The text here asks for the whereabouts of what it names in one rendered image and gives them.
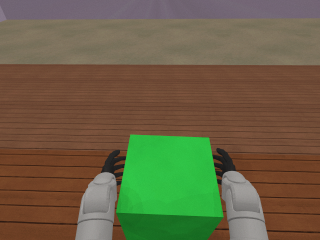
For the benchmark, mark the left robot forearm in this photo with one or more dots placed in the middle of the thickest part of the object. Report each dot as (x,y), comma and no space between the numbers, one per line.
(97,209)

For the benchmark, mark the robot left hand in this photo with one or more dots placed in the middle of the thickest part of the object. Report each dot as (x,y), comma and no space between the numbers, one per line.
(110,167)

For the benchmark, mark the right robot forearm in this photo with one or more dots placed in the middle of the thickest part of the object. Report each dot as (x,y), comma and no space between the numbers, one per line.
(244,211)

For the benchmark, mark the carton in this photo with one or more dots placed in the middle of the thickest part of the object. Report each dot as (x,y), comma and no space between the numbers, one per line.
(169,189)

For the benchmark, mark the robot right hand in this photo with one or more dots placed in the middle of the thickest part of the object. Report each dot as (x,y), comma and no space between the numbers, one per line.
(227,163)

